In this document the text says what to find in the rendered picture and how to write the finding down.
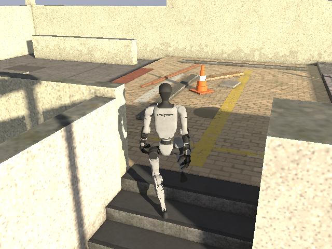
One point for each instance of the stairs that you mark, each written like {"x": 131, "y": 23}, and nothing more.
{"x": 195, "y": 221}

